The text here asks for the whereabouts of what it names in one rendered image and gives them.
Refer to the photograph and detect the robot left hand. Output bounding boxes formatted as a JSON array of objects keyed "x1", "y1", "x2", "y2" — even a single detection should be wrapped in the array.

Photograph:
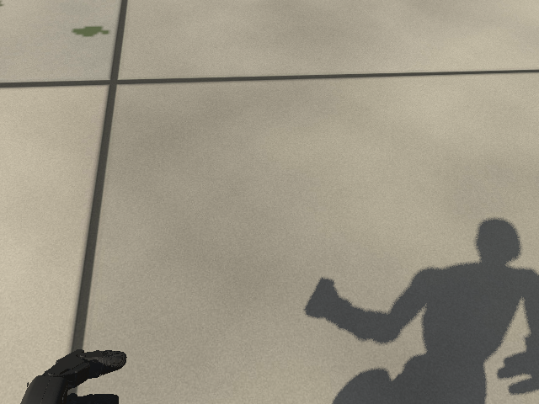
[{"x1": 20, "y1": 349, "x2": 127, "y2": 404}]

